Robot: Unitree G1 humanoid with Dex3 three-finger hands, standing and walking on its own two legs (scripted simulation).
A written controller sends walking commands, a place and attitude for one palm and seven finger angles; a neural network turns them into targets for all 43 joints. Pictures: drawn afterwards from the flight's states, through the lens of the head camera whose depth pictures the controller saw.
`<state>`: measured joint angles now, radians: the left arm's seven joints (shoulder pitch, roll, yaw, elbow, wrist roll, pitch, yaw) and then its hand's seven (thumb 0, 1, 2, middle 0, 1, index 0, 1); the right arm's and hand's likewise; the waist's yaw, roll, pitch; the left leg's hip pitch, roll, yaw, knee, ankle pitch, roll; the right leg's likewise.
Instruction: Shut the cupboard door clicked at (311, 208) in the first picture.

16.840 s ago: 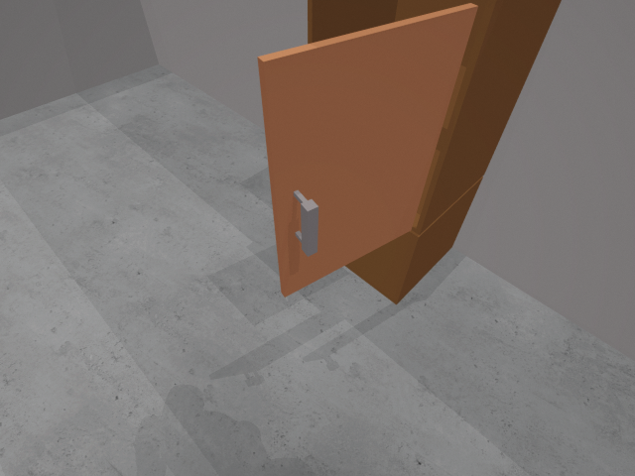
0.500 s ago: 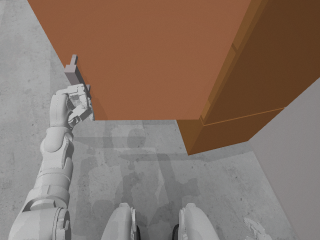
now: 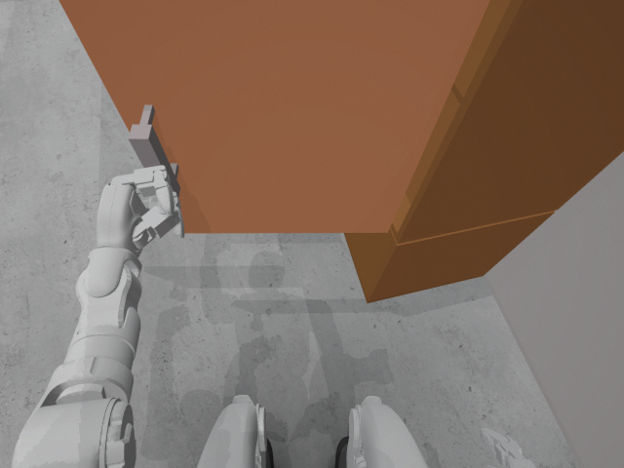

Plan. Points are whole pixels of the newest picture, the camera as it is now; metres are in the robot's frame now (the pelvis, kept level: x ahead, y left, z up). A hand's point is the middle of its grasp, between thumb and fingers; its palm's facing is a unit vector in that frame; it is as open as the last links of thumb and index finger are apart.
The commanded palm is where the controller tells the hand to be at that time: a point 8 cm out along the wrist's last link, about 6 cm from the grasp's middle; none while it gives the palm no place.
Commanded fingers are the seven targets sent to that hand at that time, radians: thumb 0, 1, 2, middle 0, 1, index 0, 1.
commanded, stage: push the door shut along its arc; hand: left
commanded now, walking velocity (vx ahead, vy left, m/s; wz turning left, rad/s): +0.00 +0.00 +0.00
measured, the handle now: (160, 154) +0.52 +0.21 +0.04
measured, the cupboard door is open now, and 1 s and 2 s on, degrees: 77 62 57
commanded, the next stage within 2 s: pull the fist back off the door in 1.60 s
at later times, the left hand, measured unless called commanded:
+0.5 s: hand (176, 176) +0.48 +0.18 +0.04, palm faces -0.12 -0.99 -0.04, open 3.2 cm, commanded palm +0.47 +0.22 +0.04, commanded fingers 0.00 0.90 0.90 -1.30 -1.50 -1.30 -1.50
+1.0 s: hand (195, 141) +0.54 +0.17 +0.04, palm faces -0.24 -0.97 -0.03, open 3.1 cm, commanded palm +0.55 +0.18 +0.04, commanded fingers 0.00 0.90 0.90 -1.30 -1.50 -1.30 -1.50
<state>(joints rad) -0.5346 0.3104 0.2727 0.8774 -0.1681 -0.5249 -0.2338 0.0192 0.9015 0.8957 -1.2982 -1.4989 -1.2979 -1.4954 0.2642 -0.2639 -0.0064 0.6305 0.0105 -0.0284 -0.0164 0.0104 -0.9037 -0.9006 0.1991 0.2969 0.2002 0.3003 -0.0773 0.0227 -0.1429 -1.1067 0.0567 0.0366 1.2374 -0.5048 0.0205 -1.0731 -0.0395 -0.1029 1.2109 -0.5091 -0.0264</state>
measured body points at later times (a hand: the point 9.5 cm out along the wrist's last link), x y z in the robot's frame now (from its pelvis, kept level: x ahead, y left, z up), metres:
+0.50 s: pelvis -0.01 +0.00 -0.02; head +0.13 +0.02 +0.41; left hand +0.48 +0.24 +0.05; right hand +0.03 -0.27 -0.13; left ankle +0.04 +0.11 -0.63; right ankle +0.04 -0.11 -0.63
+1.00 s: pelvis -0.01 +0.02 -0.03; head +0.16 +0.05 +0.38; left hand +0.55 +0.22 +0.05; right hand -0.02 -0.25 -0.13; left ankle +0.04 +0.11 -0.63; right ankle +0.04 -0.11 -0.63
